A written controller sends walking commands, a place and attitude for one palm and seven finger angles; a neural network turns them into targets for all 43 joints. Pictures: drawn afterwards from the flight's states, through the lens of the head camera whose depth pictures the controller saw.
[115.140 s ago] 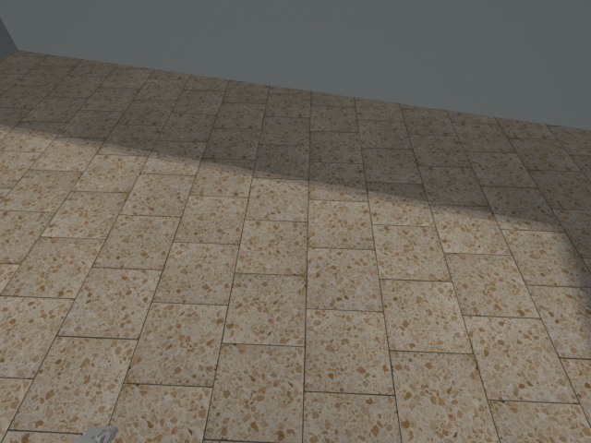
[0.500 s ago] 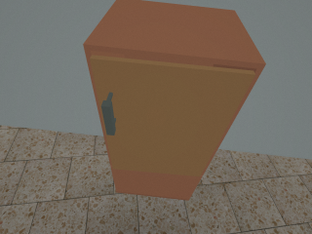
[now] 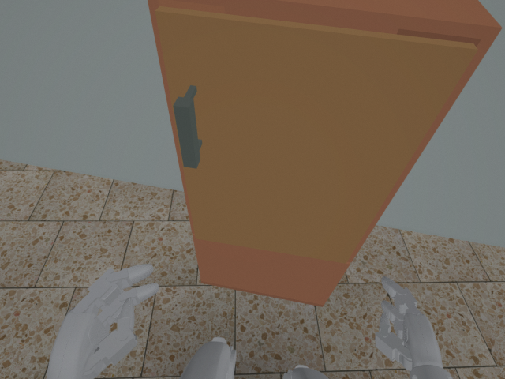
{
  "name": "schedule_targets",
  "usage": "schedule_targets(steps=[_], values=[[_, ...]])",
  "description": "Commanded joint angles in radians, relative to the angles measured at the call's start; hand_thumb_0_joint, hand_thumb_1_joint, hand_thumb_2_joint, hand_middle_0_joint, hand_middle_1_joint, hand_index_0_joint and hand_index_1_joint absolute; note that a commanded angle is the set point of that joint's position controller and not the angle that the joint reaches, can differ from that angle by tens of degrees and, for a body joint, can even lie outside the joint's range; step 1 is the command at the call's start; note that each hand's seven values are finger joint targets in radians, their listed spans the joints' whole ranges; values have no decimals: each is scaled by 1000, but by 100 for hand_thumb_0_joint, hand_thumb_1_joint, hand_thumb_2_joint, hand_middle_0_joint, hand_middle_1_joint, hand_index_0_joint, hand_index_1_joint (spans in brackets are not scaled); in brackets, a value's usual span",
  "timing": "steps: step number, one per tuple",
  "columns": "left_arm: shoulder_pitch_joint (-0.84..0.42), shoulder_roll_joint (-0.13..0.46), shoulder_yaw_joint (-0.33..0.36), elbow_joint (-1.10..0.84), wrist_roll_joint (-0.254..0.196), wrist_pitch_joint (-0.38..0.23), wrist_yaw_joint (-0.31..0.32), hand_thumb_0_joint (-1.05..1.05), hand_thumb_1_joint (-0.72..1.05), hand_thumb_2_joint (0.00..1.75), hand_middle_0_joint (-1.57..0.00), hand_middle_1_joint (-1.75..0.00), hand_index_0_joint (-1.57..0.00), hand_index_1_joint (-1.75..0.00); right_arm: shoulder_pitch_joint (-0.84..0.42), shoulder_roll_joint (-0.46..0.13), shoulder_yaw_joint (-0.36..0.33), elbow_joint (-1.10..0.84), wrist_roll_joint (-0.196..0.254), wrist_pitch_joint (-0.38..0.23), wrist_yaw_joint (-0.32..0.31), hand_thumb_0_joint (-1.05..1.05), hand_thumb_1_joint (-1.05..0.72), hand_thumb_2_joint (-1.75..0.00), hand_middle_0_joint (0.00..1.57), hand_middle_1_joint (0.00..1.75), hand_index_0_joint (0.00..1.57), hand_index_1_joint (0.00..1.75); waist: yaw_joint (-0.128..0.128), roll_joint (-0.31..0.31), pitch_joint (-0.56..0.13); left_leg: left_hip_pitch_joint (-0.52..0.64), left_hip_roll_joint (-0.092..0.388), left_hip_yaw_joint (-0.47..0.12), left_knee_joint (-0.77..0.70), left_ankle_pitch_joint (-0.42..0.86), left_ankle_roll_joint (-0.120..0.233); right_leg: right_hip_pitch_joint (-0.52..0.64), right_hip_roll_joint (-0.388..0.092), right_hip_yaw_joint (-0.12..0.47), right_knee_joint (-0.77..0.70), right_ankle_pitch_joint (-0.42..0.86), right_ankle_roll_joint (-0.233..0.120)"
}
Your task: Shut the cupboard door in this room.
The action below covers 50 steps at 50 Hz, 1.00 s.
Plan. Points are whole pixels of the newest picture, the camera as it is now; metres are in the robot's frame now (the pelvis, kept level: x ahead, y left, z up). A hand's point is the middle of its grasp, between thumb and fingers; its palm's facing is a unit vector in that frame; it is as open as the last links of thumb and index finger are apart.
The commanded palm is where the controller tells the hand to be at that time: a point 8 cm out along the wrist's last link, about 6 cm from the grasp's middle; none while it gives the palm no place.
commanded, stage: raise the hand and make a fist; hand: left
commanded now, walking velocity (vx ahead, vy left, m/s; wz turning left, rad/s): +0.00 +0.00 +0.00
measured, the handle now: (191, 127) +0.48 +0.16 +0.14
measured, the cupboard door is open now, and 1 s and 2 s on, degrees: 1 1 1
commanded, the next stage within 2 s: bring the fist close to the handle in 1.42 s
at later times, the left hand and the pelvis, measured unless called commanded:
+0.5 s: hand (143, 269) +0.24 +0.18 +0.09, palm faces -0.06 -1.00 -0.04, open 3.5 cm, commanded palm +0.21 +0.23 +0.10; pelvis +0.04 +0.00 +0.03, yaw -1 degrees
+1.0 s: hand (131, 235) +0.26 +0.19 +0.14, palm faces -0.05 -1.00 -0.06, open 3.1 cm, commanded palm +0.24 +0.24 +0.14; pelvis +0.04 +0.00 +0.05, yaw +0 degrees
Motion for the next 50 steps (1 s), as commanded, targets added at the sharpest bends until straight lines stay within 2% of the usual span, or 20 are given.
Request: schedule_targets(steps=[1, 3, 7, 8, 10, 14, 18, 19, 23, 24, 30, 33, 36, 38, 39, 42, 43, 44, 48, 50], values=[[-209, 89, 13, -293, -2, -124, -25, 0, 90, 90, -66, -80, -66, -80, -31, -119, -29, -101, 4, -72, -21, 0, -90, -90, 20, 30, 20, 30, -89, 88, -58, 158, 28, -123, -210, -194, -16, -125, 4, 120, -267, -93, 5], [-120, 104, 45, -195, -9, -51, -61, 0, 90, 90, -69, -84, -69, -84, -34, -114, -33, -100, 11, -64, -28, 0, -90, -90, 20, 30, 20, 30, -69, 36, -75, 141, 23, -101, -198, -121, -13, -70, 1, 140, -306, -84, 12], [-61, 137, 131, -228, -49, 85, -93, 0, 90, 90, -77, -92, -77, -92, -35, -94, -38, -129, 21, -35, -37, 0, -90, -90, 20, 30, 20, 30, -13, 18, -183, 206, 17, -71, -216, 61, -14, 86, -13, 145, -344, 52, 25], [-49, 153, 170, -221, -56, 101, -83, 0, 90, 90, -79, -94, -79, -94, -42, -88, -39, -122, 21, -29, -40, 0, -90, -90, 20, 30, 20, 30, -3, -5, -199, 219, 18, -73, -217, 111, -14, 121, -11, 139, -334, 130, 31], [-47, 130, 175, -273, -73, 94, -73, 0, 90, 90, -82, -98, -82, -98, -37, -76, -37, -123, 13, -23, -39, 0, -90, -90, 20, 30, 20, 30, 4, 21, -222, 262, 20, -71, -226, 197, -19, 151, -15, 113, -306, 288, 36], [-70, 103, 146, -259, -71, 35, -61, 0, 90, 90, -90, -106, -90, -106, -26, -79, -37, -104, 2, -25, -34, 0, -90, -90, 20, 30, 20, 30, -22, 0, -164, 282, 25, -78, -233, 240, -22, 106, -7, 78, -278, 362, 37], [-67, 106, 125, -247, -65, 10, -82, 0, 90, 90, -97, -114, -97, -114, -15, -97, -42, -107, 2, -27, -29, 0, -90, -90, 20, 30, 20, 30, -31, 6, -160, 297, 25, -75, -241, 225, -19, 90, -5, 81, -284, 325, 37], [-59, 108, 128, -263, -70, 9, -86, 0, 90, 90, -99, -116, -99, -116, -7, -99, -45, -116, 3, -28, -28, 0, -90, -90, 20, 30, 20, 30, -26, 16, -189, 313, 24, -73, -247, 232, -20, 102, -6, 78, -285, 328, 35], [-70, 144, 157, -297, -66, 23, -78, 0, 90, 90, -106, -124, -106, -124, -5, -104, -46, -122, 6, -12, -30, 0, -90, -90, 20, 30, 20, 30, -20, 29, -187, 350, 26, -72, -274, 250, -19, 122, 3, 68, -300, 329, 27], [-74, 130, 147, -312, -67, 23, -74, 0, 90, 90, -108, -126, -108, -126, -1, -102, -44, -127, 6, -10, -30, 0, -90, -90, 20, 30, 20, 30, -20, 51, -196, 371, 25, -73, -285, 263, -22, 127, 3, 58, -297, 336, 23], [-128, 137, 153, -285, -71, 43, -62, 0, 90, 90, -119, -138, -119, -138, 1, -108, -30, -134, 7, 10, -32, 0, -90, -90, 20, 30, 20, 30, -33, 37, -132, 377, 29, -79, -327, 185, -24, 124, 9, 55, -344, 266, 22], [-163, 145, 144, -273, -64, 65, -64, 0, 90, 90, -124, -144, -124, -144, 0, -116, -22, -138, 10, 15, -33, 0, -90, -90, 20, 30, 20, 30, -37, 57, -102, 389, 33, -87, -355, 143, -22, 127, 10, 55, -369, 225, 18], [-186, 152, 149, -268, -67, 84, -70, 0, 90, 90, -130, -150, -130, -150, 1, -115, -15, -141, 11, 12, -34, 0, -90, -90, 20, 30, 20, 30, -37, 57, -110, 413, 32, -86, -375, 132, -22, 149, 8, 56, -393, 218, 19], [-225, 178, 170, -267, -69, 94, -69, 0, 90, 90, -130, -150, -130, -150, -2, -120, -10, -136, 10, 12, -36, 0, -90, -90, 20, 30, 20, 30, -40, 52, -102, 413, 32, -87, -382, 119, -20, 162, 8, 63, -408, 205, 19], [-225, 159, 158, -262, -76, 98, -71, 0, 90, 90, -130, -150, -130, -150, -5, -115, -7, -139, 11, 9, -36, 0, -90, -90, 20, 30, 20, 30, -40, 55, -96, 417, 30, -85, -388, 124, -19, 170, 6, 64, -418, 211, 19], [-267, 172, 174, -252, -82, 105, -75, 0, 90, 90, -130, -150, -130, -150, -6, -120, 0, -133, 12, 4, -35, 0, -90, -90, 20, 30, 20, 30, -37, 71, -84, 434, 31, -88, -408, 117, -24, 176, 7, 60, -429, 206, 17], [-276, 187, 187, -240, -80, 108, -73, 0, 90, 90, -130, -150, -130, -150, -6, -123, -1, -125, 9, 4, -35, 0, -90, -90, 20, 30, 20, 30, -39, 43, -87, 433, 31, -89, -406, 127, -21, 190, 6, 66, -435, 214, 19], [-271, 161, 166, -240, -82, 110, -78, 0, 90, 90, -130, -150, -130, -150, -6, -119, -1, -128, 12, 1, -34, 0, -90, -90, 20, 30, 20, 30, -38, 51, -91, 447, 30, -85, -413, 137, -21, 197, 6, 61, -438, 226, 19], [-314, 199, 201, -214, -85, 127, -83, 0, 90, 90, -130, -150, -130, -150, -8, -130, 1, -113, 11, -6, -37, 0, -90, -90, 20, 30, 20, 30, -35, 39, -88, 458, 29, -83, -428, 140, -20, 218, 2, 68, -461, 230, 22], [-338, 194, 196, -218, -89, 133, -88, 0, 90, 90, -130, -150, -130, -150, -4, -129, 2, -111, 14, -11, -37, 0, -90, -90, 20, 30, 20, 30, -37, 50, -90, 479, 30, -82, -441, 153, -23, 225, 0, 62, -465, 246, 22]])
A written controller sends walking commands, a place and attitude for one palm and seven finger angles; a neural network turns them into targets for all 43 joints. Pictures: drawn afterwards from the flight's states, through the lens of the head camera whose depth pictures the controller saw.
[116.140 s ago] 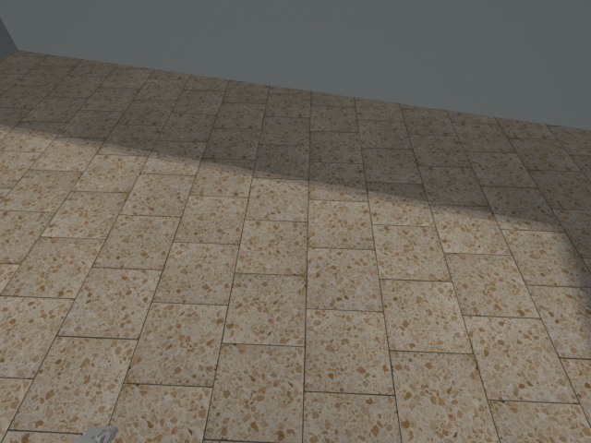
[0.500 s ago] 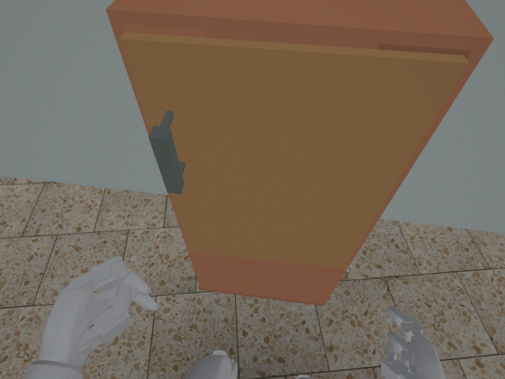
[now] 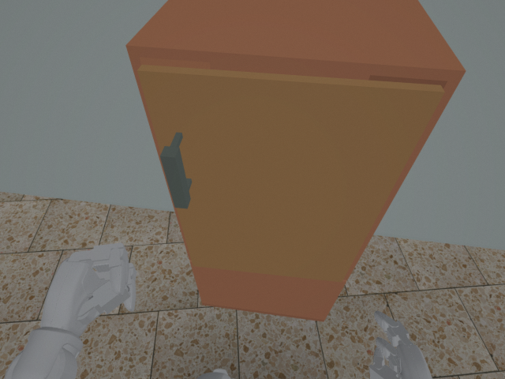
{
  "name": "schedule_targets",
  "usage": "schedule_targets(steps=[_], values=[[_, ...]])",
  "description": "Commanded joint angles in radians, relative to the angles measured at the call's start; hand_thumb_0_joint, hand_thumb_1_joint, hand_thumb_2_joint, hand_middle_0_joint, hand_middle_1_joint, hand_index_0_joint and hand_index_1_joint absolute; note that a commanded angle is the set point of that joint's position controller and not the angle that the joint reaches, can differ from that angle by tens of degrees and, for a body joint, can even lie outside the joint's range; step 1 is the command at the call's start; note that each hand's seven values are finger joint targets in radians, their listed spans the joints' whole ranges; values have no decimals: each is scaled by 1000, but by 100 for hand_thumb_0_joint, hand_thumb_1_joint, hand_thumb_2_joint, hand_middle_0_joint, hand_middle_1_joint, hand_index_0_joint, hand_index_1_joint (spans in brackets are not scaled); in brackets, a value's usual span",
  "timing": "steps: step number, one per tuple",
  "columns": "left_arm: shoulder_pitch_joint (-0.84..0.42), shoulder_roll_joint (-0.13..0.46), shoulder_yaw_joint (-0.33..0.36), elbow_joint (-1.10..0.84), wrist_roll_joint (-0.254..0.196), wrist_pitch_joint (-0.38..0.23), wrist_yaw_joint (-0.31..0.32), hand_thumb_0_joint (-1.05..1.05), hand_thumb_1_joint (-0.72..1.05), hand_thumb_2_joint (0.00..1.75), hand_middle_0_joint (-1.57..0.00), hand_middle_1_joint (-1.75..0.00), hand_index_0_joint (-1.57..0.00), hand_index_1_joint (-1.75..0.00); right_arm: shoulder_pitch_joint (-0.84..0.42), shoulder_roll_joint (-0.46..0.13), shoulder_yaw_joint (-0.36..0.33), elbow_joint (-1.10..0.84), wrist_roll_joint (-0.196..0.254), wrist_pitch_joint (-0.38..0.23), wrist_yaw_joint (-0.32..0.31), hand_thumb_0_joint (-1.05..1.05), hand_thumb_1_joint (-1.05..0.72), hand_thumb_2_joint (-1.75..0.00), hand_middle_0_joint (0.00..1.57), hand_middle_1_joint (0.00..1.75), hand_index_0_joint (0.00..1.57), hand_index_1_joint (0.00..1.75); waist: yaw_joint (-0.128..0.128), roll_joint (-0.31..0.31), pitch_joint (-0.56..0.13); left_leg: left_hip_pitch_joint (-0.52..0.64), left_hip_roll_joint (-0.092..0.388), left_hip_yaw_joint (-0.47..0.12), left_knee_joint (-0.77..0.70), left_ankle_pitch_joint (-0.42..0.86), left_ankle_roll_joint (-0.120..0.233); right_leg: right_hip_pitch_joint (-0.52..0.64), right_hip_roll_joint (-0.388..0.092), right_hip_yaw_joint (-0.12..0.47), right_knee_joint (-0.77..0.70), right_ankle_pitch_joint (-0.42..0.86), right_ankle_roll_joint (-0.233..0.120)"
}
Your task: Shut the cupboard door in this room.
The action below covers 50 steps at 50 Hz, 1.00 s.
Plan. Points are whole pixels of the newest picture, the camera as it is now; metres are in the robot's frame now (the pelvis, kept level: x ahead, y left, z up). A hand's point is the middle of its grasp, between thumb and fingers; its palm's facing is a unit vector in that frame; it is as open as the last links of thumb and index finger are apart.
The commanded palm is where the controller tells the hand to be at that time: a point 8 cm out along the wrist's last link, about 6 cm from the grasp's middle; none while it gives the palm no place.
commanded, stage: raise the hand and make a fist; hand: left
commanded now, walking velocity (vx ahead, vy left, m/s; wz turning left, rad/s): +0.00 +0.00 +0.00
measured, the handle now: (180, 171) +0.44 +0.16 +0.09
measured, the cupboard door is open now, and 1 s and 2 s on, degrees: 1 1 1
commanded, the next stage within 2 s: bring the fist close to the handle in 0.42 s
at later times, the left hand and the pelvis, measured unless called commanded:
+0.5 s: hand (129, 285) +0.23 +0.18 +0.09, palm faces -0.04 -1.00 -0.05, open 3.1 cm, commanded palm +0.20 +0.24 +0.09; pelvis +0.00 +0.00 +0.01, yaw +0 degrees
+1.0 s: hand (158, 255) +0.27 +0.16 +0.09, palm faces -0.07 -1.00 -0.04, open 3.1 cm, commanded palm +0.25 +0.21 +0.09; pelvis +0.00 -0.01 +0.01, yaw +0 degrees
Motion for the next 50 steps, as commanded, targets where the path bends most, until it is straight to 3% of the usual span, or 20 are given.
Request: schedule_targets(steps=[1, 3, 4, 5, 10, 13, 14, 21, 26, 28, 31, 33, 36, 38, 39, 41, 43, 46, 48, 50], values=[[-125, 125, 86, -194, -24, -55, -9, 0, 90, 90, -130, -150, -130, -150, -83, -130, -57, -153, 10, -72, -11, 0, -90, -90, 20, 30, 20, 30, 2, 27, -105, 226, 29, -89, -191, 105, -26, -40, -10, 33, -170, 162, 6], [-104, 139, 109, -151, -24, -44, -8, 0, 90, 90, -130, -150, -130, -150, -83, -137, -63, -150, 10, -71, -12, 0, -90, -90, 20, 30, 20, 30, 7, -25, -97, 210, 28, -85, -193, 99, -23, -29, -11, 42, -184, 153, 11], [-89, 103, 76, -141, -26, -38, -13, 0, 90, 90, -130, -150, -130, -150, -83, -131, -61, -154, 11, -72, -11, 0, -90, -90, 20, 30, 20, 30, 3, -26, -87, 208, 24, -77, -192, 103, -22, -24, -16, 45, -191, 157, 13], [-102, 114, 91, -145, -31, -39, -16, 0, 90, 90, -130, -150, -130, -150, -81, -135, -63, -154, 12, -73, -10, 0, -90, -90, 20, 30, 20, 30, 4, -30, -93, 210, 24, -77, -194, 103, -25, -24, -15, 46, -191, 155, 15], [-115, 122, 90, -183, -18, -61, -5, 0, 90, 90, -130, -150, -130, -150, -83, -135, -64, -153, 7, -79, -5, 0, -90, -90, 20, 30, 20, 30, 7, 17, -106, 236, 24, -77, -198, 121, -26, -22, -15, 42, -180, 174, 9], [-115, 143, 111, -183, -13, -78, 6, 0, 90, 90, -130, -150, -130, -150, -77, -139, -67, -143, 2, -78, -4, 0, -90, -90, 20, 30, 20, 30, 4, -10, -112, 231, 24, -76, -188, 130, -23, -17, -13, 45, -177, 187, 9], [-108, 123, 98, -179, -15, -81, 4, 0, 90, 90, -130, -150, -130, -150, -79, -136, -68, -146, 3, -78, -5, 0, -90, -90, 20, 30, 20, 30, 2, -17, -118, 232, 22, -71, -185, 141, -23, -15, -14, 45, -175, 201, 11], [-121, 115, 81, -171, -19, -74, -15, 0, 90, 90, -130, -150, -130, -150, -81, -135, -66, -144, 5, -72, -3, 0, -90, -90, 20, 30, 20, 30, -4, 16, -111, 232, 21, -74, -182, 128, -24, -30, -14, 45, -174, 195, 12], [-119, 119, 94, -176, -25, -71, -19, 0, 90, 90, -130, -150, -130, -150, -85, -133, -65, -145, 4, -71, -5, 0, -90, -90, 20, 30, 20, 30, 1, -2, -121, 232, 21, -73, -176, 155, -24, -15, -14, 44, -168, 228, 12], [-177, 129, 95, -166, -21, -74, -16, 0, 90, 90, -130, -150, -130, -150, -81, -140, -66, -134, 3, -67, -9, 0, -90, -90, 20, 30, 20, 30, -12, -29, -106, 221, 22, -73, -166, 144, -21, -26, -14, 51, -172, 215, 15], [-204, 76, 38, -155, -17, -71, -19, 0, 90, 90, -130, -150, -130, -150, -84, -135, -63, -135, 4, -71, -9, 0, -90, -90, 20, 30, 20, 30, -17, -2, -114, 237, 20, -76, -172, 129, -22, -40, -15, 44, -169, 202, 14], [-220, 117, 67, -134, -6, -65, -12, 0, 90, 90, -130, -150, -130, -150, -79, -141, -66, -126, 4, -68, -11, 0, -90, -90, 20, 30, 20, 30, -13, -19, -119, 230, 23, -76, -168, 134, -21, -33, -16, 52, -172, 203, 14], [-269, 81, 27, -121, 5, -53, -5, 0, 90, 90, -130, -150, -130, -150, -86, -134, -61, -129, 5, -62, -10, 0, -90, -90, 20, 30, 20, 30, -15, 10, -117, 240, 21, -78, -183, 116, -23, -43, -18, 45, -173, 185, 12], [-289, 117, 59, -105, 11, -48, 11, 0, 90, 90, -130, -150, -130, -150, -86, -140, -64, -122, 3, -57, -12, 0, -90, -90, 20, 30, 20, 30, -9, -19, -124, 234, 22, -75, -179, 123, -21, -27, -19, 55, -180, 188, 12], [-304, 87, 29, -105, 18, -47, 16, 0, 90, 90, -130, -150, -130, -150, -92, -132, -61, -127, 3, -56, -10, 0, -90, -90, 20, 30, 20, 30, -12, -9, -126, 241, 20, -70, -183, 125, -21, -25, -22, 52, -179, 192, 12], [-312, 88, 35, -98, 20, -44, 29, 0, 90, 90, -130, -150, -130, -150, -93, -131, -61, -128, 4, -54, -7, 0, -90, -90, 20, 30, 20, 30, -7, 1, -133, 252, 21, -74, -191, 119, -24, -27, -19, 47, -178, 187, 10], [-333, 102, 49, -76, 26, -43, 41, 0, 90, 90, -130, -150, -130, -150, -89, -136, -63, -122, 2, -48, -7, 0, -90, -90, 20, 30, 20, 30, -7, -33, -138, 245, 22, -73, -190, 125, -22, -15, -19, 51, -181, 191, 11], [-369, 62, 9, -59, 32, -43, 51, 0, 90, 90, -130, -150, -130, -150, -97, -129, -60, -124, 3, -44, -1, 0, -90, -90, 20, 30, 20, 30, -11, -15, -129, 251, 19, -67, -197, 117, -23, -21, -21, 52, -185, 190, 12], [-389, 97, 40, -31, 39, -42, 60, 0, 90, 90, -130, -150, -130, -150, -90, -137, -65, -113, 2, -37, -2, 0, -90, -90, 20, 30, 20, 30, -12, -35, -133, 244, 21, -61, -191, 125, -21, -10, -23, 61, -192, 198, 15], [-404, 83, 33, -22, 40, -46, 61, 0, 90, 90, -130, -150, -130, -150, -94, -133, -65, -116, 2, -33, 0, 0, -90, -90, 20, 30, 20, 30, -9, -25, -141, 254, 20, -57, -196, 139, -23, -5, -23, 60, -189, 217, 14]])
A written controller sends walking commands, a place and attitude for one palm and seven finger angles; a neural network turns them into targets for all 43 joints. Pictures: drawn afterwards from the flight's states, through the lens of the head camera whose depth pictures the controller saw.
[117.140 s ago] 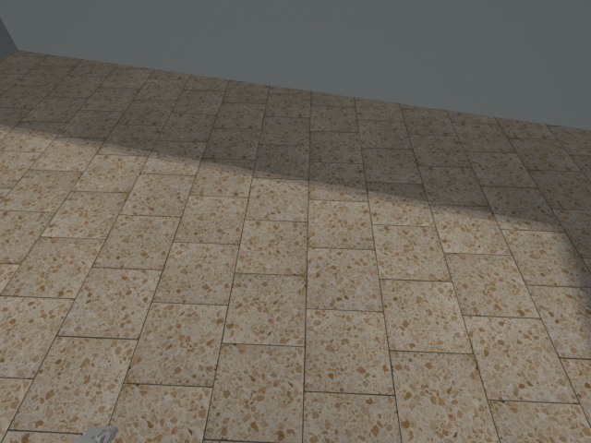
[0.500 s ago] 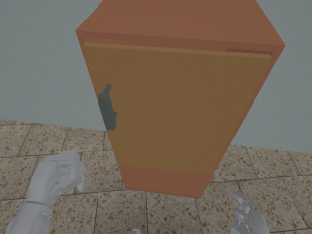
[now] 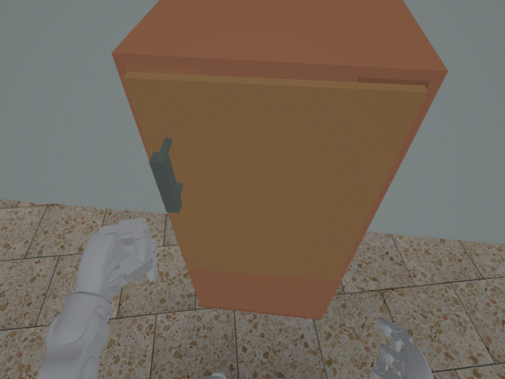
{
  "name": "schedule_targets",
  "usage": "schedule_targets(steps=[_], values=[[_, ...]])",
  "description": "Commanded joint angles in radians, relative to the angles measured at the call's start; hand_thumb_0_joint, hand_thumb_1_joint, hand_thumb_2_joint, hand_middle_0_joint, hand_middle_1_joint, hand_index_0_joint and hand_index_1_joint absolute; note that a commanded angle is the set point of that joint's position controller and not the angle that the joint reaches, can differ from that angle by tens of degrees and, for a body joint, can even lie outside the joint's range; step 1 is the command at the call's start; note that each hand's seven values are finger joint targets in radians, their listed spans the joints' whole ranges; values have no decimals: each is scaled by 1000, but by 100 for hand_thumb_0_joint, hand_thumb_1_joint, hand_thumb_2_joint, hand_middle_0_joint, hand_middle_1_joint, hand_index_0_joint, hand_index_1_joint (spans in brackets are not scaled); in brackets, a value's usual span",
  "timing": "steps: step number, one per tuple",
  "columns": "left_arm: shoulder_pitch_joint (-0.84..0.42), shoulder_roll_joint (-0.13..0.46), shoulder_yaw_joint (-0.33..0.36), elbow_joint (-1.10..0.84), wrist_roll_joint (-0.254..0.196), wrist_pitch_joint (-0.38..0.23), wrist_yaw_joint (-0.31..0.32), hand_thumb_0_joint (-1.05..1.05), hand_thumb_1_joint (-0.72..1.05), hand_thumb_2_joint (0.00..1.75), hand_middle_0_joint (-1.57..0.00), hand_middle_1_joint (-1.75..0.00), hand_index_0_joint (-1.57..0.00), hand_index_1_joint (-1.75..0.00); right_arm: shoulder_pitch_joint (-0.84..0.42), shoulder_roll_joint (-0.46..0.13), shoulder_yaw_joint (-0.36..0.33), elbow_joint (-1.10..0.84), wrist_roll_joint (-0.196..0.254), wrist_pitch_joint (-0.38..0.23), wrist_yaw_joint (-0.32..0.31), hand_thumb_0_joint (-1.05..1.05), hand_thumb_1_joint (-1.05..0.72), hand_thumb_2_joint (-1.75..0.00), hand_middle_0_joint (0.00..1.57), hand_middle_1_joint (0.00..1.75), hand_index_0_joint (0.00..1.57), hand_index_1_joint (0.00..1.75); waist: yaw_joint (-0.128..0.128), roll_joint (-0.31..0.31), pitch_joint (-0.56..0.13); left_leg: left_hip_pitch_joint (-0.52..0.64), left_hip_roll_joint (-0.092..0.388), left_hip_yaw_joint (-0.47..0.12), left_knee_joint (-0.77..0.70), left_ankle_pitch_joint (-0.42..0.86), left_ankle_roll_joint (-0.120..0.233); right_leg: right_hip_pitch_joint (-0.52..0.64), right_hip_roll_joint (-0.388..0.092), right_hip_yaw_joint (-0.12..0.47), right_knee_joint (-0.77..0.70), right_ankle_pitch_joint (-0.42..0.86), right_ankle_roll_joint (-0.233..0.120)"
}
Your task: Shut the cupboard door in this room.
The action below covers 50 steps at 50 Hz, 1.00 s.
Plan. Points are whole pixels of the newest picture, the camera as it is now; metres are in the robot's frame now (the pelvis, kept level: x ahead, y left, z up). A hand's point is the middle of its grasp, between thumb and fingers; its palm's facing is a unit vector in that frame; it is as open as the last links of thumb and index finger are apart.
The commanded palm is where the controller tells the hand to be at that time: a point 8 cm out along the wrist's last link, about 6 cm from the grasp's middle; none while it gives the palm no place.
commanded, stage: bring the fist close to the handle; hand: left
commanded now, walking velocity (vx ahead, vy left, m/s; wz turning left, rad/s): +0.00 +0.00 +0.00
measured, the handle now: (170, 175) +0.43 +0.17 +0.08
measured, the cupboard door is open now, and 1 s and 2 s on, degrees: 1 1 0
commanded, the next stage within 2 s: push the door shut along its arc in 0.92 s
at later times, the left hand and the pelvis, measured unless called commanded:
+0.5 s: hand (171, 225) +0.33 +0.14 +0.08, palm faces -0.05 -1.00 -0.03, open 3.1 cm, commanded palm +0.31 +0.20 +0.08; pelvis +0.01 -0.01 +0.00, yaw -1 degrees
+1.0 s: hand (173, 226) +0.33 +0.14 +0.08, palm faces -0.05 -1.00 -0.03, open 3.1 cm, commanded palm +0.30 +0.19 +0.08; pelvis +0.00 -0.01 +0.00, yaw -1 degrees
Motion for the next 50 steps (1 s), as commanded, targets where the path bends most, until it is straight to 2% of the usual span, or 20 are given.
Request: schedule_targets(steps=[1, 3, 10, 12, 15, 16, 18, 20, 21, 23, 25, 27, 29, 33, 35, 39, 42, 44, 47, 50], values=[[-199, 116, 69, -186, -10, -76, 9, 0, 90, 90, -130, -150, -130, -150, -83, -121, -54, -155, 7, -52, -6, 0, -90, -90, 20, 30, 20, 30, 6, -1, -163, 206, 23, -71, -133, 118, -16, -38, -19, 41, -153, 207, 18], [-239, 139, 81, -167, -6, -81, 12, 0, 90, 90, -130, -150, -130, -150, -75, -128, -56, -143, 6, -48, -6, 0, -90, -90, 20, 30, 20, 30, -2, -33, -166, 201, 25, -72, -126, 123, -14, -34, -18, 48, -155, 213, 20], [-372, 97, 34, -100, 6, -87, 19, 0, 90, 90, -130, -150, -130, -150, -74, -124, -58, -124, 10, -40, -4, 0, -90, -90, 20, 30, 20, 30, -16, -11, -177, 230, 25, -74, -130, 130, -16, -55, -18, 42, -151, 227, 19], [-397, 92, 30, -79, 10, -86, 27, 0, 90, 90, -130, -150, -130, -150, -72, -125, -58, -123, 10, -38, -2, 0, -90, -90, 20, 30, 20, 30, -12, 0, -186, 242, 26, -80, -137, 122, -18, -64, -16, 36, -149, 216, 16], [-407, 109, 56, -28, 15, -80, 40, 0, 90, 90, -130, -150, -130, -150, -65, -128, -62, -117, 7, -25, 0, 0, -90, -90, 20, 30, 20, 30, -5, -50, -211, 233, 24, -70, -130, 158, -15, -28, -19, 45, -149, 266, 20], [-437, 102, 47, -23, 17, -80, 40, 0, 90, 90, -130, -150, -130, -150, -66, -127, -62, -115, 8, -22, 1, 0, -90, -90, 20, 30, 20, 30, -9, -45, -211, 236, 23, -64, -127, 168, -15, -29, -20, 46, -148, 282, 22], [-421, 139, 89, -8, 20, -82, 47, 0, 90, 90, -130, -150, -130, -150, -62, -130, -66, -116, 7, -14, 4, 0, -90, -90, 20, 30, 20, 30, 11, -32, -239, 244, 23, -59, -123, 203, -15, 0, -22, 53, -143, 323, 19], [-443, 116, 73, -10, 20, -87, 48, 0, 90, 90, -130, -150, -130, -150, -66, -123, -64, -119, 7, -6, 9, 0, -90, -90, 20, 30, 20, 30, 6, -24, -250, 250, 21, -52, -122, 226, -16, 8, -23, 52, -138, 357, 21], [-448, 90, 47, -13, 19, -89, 45, 0, 90, 90, -130, -150, -130, -150, -66, -120, -64, -121, 7, -5, 11, 0, -90, -90, 20, 30, 20, 30, 2, -17, -247, 261, 21, -51, -120, 229, -16, -1, -21, 50, -138, 362, 22], [-427, 129, 89, 36, 18, -88, 46, 0, 90, 90, -130, -150, -130, -150, -58, -128, -67, -116, 7, 3, 11, 0, -90, -90, 20, 30, 20, 30, 8, -55, -222, 237, 22, -49, -117, 227, -14, 9, -22, 56, -145, 371, 24], [-493, 108, 68, 49, 15, -92, 39, 0, 90, 90, -130, -150, -130, -150, -58, -126, -65, -110, 9, 9, 12, 0, -90, -90, 20, 30, 20, 30, -9, -69, -213, 228, 21, -47, -115, 217, -12, -1, -24, 62, -148, 380, 31], [-507, 105, 64, 55, 16, -98, 36, 0, 90, 90, -130, -150, -130, -150, -61, -126, -67, -113, 10, 13, 12, 0, -90, -90, 20, 30, 20, 30, -6, -45, -216, 231, 18, -46, -117, 209, -14, -6, -24, 61, -147, 365, 28], [-475, 131, 91, 50, 14, -103, 31, 0, 90, 90, -130, -150, -130, -150, -59, -128, -71, -117, 10, 17, 12, 0, -90, -90, 20, 30, 20, 30, 7, -33, -245, 242, 17, -41, -111, 238, -11, 19, -27, 71, -145, 409, 30], [-491, 118, 66, 36, 15, -115, 26, 0, 90, 90, -130, -150, -130, -150, -60, -130, -71, -116, 11, 21, 12, 0, -90, -90, 20, 30, 20, 30, -1, -19, -237, 257, 20, -46, -113, 238, -11, 1, -22, 61, -142, 392, 26], [-486, 86, 45, 35, 8, -114, 24, 0, 90, 90, -130, -150, -130, -150, -60, -126, -71, -119, 13, 19, 13, 0, -90, -90, 20, 30, 20, 30, -7, -46, -237, 259, 21, -49, -119, 224, -11, -7, -19, 53, -145, 374, 28], [-482, 100, 51, 20, 16, -119, 33, 0, 90, 90, -130, -150, -130, -150, -65, -126, -72, -118, 12, 21, 12, 0, -90, -90, 20, 30, 20, 30, 0, -23, -242, 268, 21, -49, -124, 227, -12, -4, -21, 54, -143, 369, 24], [-496, 85, 41, 39, 15, -114, 40, 0, 90, 90, -130, -150, -130, -150, -66, -124, -69, -114, 12, 23, 13, 0, -90, -90, 20, 30, 20, 30, -6, -38, -213, 254, 20, -51, -129, 194, -12, -22, -19, 53, -153, 334, 25], [-513, 109, 58, 61, 22, -110, 46, 0, 90, 90, -130, -150, -130, -150, -69, -128, -68, -110, 11, 29, 10, 0, -90, -90, 20, 30, 20, 30, -11, -69, -207, 236, 20, -50, -131, 173, -10, -20, -23, 59, -159, 311, 28], [-542, 103, 51, 45, 23, -122, 46, 0, 90, 90, -130, -150, -130, -150, -76, -124, -67, -112, 12, 27, 10, 0, -90, -90, 20, 30, 20, 30, -3, -12, -221, 254, 19, -50, -135, 162, -14, -23, -21, 60, -159, 287, 21], [-504, 84, 38, 42, 21, -124, 46, 0, 90, 90, -130, -150, -130, -150, -73, -121, -67, -116, 11, 24, 13, 0, -90, -90, 20, 30, 20, 30, 2, -27, -243, 272, 22, -55, -136, 193, -13, -8, -18, 52, -151, 321, 21]])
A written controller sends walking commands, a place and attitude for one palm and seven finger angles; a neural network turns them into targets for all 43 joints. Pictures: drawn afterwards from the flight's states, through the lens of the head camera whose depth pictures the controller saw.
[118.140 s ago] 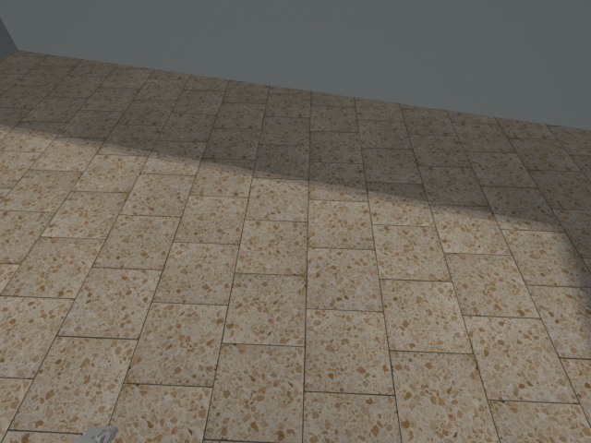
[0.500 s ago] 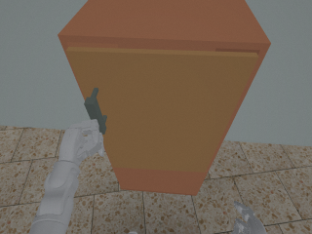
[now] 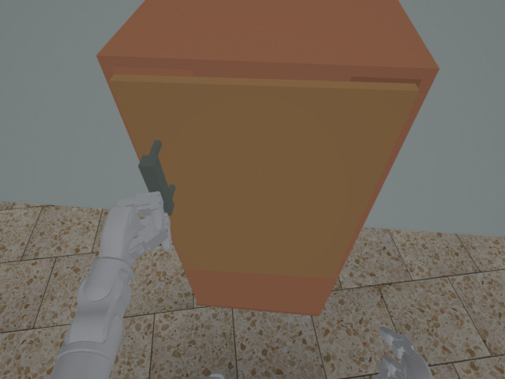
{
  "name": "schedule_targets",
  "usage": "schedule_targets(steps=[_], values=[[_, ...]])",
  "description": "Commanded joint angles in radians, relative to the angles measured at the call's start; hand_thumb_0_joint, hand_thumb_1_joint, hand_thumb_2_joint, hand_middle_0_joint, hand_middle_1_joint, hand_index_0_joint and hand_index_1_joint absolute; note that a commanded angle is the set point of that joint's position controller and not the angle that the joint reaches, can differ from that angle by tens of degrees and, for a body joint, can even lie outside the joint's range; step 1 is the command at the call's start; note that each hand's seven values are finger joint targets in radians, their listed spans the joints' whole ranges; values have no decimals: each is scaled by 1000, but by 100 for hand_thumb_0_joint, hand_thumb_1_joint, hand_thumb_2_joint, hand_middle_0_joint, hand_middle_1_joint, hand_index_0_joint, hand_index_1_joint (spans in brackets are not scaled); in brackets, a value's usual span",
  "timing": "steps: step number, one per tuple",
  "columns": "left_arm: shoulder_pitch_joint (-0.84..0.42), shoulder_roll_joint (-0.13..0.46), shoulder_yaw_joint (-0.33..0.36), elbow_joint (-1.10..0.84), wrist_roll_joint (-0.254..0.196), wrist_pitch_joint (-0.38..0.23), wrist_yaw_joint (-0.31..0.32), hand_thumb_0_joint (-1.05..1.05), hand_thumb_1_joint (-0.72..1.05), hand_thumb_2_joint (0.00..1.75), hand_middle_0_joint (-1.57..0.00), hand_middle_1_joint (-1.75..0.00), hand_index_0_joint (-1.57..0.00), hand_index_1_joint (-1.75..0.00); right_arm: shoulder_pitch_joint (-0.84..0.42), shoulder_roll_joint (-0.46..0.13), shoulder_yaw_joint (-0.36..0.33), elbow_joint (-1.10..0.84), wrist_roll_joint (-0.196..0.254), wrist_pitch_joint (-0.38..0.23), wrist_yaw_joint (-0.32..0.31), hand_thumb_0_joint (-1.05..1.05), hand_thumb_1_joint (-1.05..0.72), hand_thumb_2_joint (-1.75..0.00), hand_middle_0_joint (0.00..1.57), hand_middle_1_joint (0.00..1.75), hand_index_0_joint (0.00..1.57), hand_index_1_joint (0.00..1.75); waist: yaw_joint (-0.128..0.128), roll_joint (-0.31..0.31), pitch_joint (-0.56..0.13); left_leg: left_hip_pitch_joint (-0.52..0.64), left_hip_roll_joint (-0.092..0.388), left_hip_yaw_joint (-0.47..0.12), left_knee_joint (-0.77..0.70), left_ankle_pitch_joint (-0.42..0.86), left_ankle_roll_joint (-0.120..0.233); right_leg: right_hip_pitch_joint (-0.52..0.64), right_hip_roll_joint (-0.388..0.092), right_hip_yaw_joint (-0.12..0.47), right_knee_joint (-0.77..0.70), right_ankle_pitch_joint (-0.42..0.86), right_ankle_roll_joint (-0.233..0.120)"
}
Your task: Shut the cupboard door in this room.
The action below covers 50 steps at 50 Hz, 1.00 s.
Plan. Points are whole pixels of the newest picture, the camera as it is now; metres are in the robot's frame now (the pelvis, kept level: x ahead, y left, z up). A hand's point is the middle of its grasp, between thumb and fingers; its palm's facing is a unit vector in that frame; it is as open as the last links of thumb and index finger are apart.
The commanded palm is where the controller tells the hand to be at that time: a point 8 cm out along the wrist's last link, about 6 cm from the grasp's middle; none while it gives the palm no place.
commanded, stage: push the door shut along its arc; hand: left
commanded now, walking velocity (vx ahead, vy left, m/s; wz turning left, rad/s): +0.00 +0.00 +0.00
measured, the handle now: (161, 178) +0.43 +0.18 +0.08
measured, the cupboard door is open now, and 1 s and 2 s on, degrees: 1 0 0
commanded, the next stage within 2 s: pull the fist back off the door in 0.74 s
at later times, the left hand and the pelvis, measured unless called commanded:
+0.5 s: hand (171, 209) +0.36 +0.15 +0.08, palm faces -0.16 -0.99 -0.04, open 3.2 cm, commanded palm +0.36 +0.19 +0.08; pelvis -0.01 +0.00 +0.00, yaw +1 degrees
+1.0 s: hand (174, 205) +0.36 +0.14 +0.08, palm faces -0.03 -1.00 -0.01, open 3.3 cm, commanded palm +0.37 +0.18 +0.08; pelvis -0.07 +0.01 -0.02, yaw +3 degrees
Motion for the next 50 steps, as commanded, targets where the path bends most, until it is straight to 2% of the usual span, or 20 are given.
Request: schedule_targets(steps=[1, 3, 6, 8, 10, 13, 15, 18, 19, 23, 25, 28, 31, 33, 34, 42, 43, 45, 48, 50], values=[[-256, 113, 42, -231, -16, -83, -4, 0, 90, 90, -130, -150, -130, -150, -55, -123, -49, -147, 7, -57, -5, 0, -90, -90, 20, 30, 20, 30, -4, -19, -239, 250, 20, -69, -97, 177, -7, -23, -19, 35, -136, 310, 28], [-281, 146, 53, -197, -6, -78, -9, 0, 90, 90, -130, -150, -130, -150, -45, -133, -49, -138, 8, -53, -7, 0, -90, -90, 20, 30, 20, 30, -14, -44, -213, 237, 21, -71, -92, 168, -3, -31, -21, 40, -141, 305, 30], [-374, 120, 22, -176, -8, -79, -25, 0, 90, 90, -130, -150, -130, -150, -47, -129, -46, -131, 8, -55, -8, 0, -90, -90, 20, 30, 20, 30, -29, -33, -202, 236, 19, -75, -95, 135, -5, -58, -21, 38, -144, 269, 29], [-381, 179, 75, -134, -9, -79, -29, 0, 90, 90, -130, -150, -130, -150, -41, -141, -50, -123, 7, -49, -14, 0, -90, -90, 20, 30, 20, 30, -20, -53, -216, 228, 19, -74, -91, 140, -3, -43, -23, 46, -147, 270, 29], [-462, 158, 56, -111, -17, -81, -41, 0, 90, 90, -130, -150, -130, -150, -43, -135, -46, -117, 9, -50, -15, 0, -90, -90, 20, 30, 20, 30, -32, -47, -225, 227, 17, -74, -92, 125, -4, -51, -25, 50, -151, 256, 31], [-524, 188, 66, -53, -13, -87, -57, 0, 90, 90, -130, -150, -130, -150, -34, -144, -48, -107, 10, -47, -17, 0, -90, -90, 20, 30, 20, 30, -34, -29, -228, 232, 18, -76, -88, 118, -4, -60, -26, 54, -151, 240, 27], [-547, 159, 43, -19, -19, -87, -71, 0, 90, 90, -130, -150, -130, -150, -30, -141, -45, -107, 11, -48, -14, 0, -90, -90, 20, 30, 20, 30, -34, -2, -242, 242, 17, -81, -93, 114, -7, -74, -24, 48, -148, 235, 25], [-600, 237, 98, 83, -18, -85, -88, 0, 90, 90, -130, -150, -130, -150, -8, -158, -49, -93, 9, -36, -16, 0, -90, -90, 20, 30, 20, 30, -34, -70, -235, 194, 16, -80, -86, 99, -3, -51, -27, 62, -155, 219, 28], [-637, 190, 55, 80, -20, -88, -99, 0, 90, 90, -130, -150, -130, -150, -14, -149, -46, -100, 11, -37, -14, 0, -90, -90, 20, 30, 20, 30, -46, -47, -239, 202, 13, -76, -87, 105, -1, -58, -29, 60, -152, 233, 29], [-693, 181, 45, 95, -26, -99, -126, 0, 90, 90, -130, -150, -130, -150, 15, -159, -57, -91, 12, -37, -9, 0, -90, -90, 20, 30, 20, 30, -55, -33, -285, 252, 15, -86, -72, 153, -2, -83, -22, 43, -130, 280, 24], [-768, 185, 33, 139, -26, -101, -133, 0, 90, 90, -130, -150, -130, -150, 17, -160, -53, -76, 15, -32, -11, 0, -90, -90, 20, 30, 20, 30, -77, -45, -237, 220, 16, -89, -74, 102, -1, -122, -21, 44, -140, 227, 27], [-852, 189, 24, 181, -24, -110, -143, 0, 90, 90, -130, -150, -130, -150, 29, -169, -58, -60, 13, -32, -14, 0, -90, -90, 20, 30, 20, 30, -89, -38, -240, 222, 15, -98, -68, 67, 1, -153, -22, 46, -141, 175, 24], [-982, 153, -24, 259, -25, -115, -155, 0, 90, 90, -130, -150, -130, -150, 31, -169, -54, -39, 19, -31, -19, 0, -90, -90, 20, 30, 20, 30, -122, -33, -211, 207, 15, -115, -76, -25, 0, -224, -19, 40, -144, 82, 23], [-1039, 202, 7, 293, -22, -124, -156, 0, 90, 90, -130, -150, -130, -150, 46, -179, -55, -25, 17, -29, -25, 0, -90, -90, 20, 30, 20, 30, -123, -40, -237, 209, 16, -124, -73, -36, 1, -225, -21, 40, -136, 69, 19], [-1061, 150, -40, 311, -26, -122, -163, 0, 90, 90, -130, -150, -130, -150, 37, -172, -51, -27, 19, -31, -25, 0, -90, -90, 20, 30, 20, 30, -135, -17, -234, 212, 13, -122, -75, -55, 2, -245, -21, 39, -138, 54, 21], [-1245, 146, -79, 423, -53, -130, -185, 0, 90, 90, -130, -150, -130, -150, 44, -189, -32, 12, 28, -49, -45, 0, -90, -90, 20, 30, 20, 30, -169, -33, -224, 131, 16, -160, -89, -247, -2, -310, -22, 48, -124, -85, 20], [-1298, 155, 69, 422, -108, -122, -47, 0, 90, 90, -130, -150, -130, -150, 13, -167, -37, 20, 24, -56, -49, 0, -90, -90, 20, 30, 20, 30, -108, -25, -230, 75, 15, -176, -85, -280, -16, -316, -24, 47, -117, -98, 17], [-1242, 57, 12, 427, -66, -117, 71, 0, 90, 90, -130, -150, -130, -150, 36, -157, -36, 7, 14, -72, -29, 0, -90, -90, 20, 30, 20, 30, -126, -20, -262, 104, 16, -178, -101, -294, -21, -307, -19, 24, -95, -73, 24], [-1237, 110, 7, 438, 19, -141, 138, 0, 90, 90, -130, -150, -130, -150, 62, -169, -46, 18, 0, -69, -11, 0, -90, -90, 20, 30, 20, 30, -142, -19, -313, 118, 15, -179, -82, -257, -15, -308, -18, 16, -75, -34, 24], [-1256, 100, -31, 447, 54, -155, 135, 0, 90, 90, -130, -150, -130, -150, 65, -167, -44, 11, -4, -66, -3, 0, -90, -90, 20, 30, 20, 30, -153, -3, -307, 117, 16, -179, -81, -263, -15, -319, -19, 19, -76, -40, 23]])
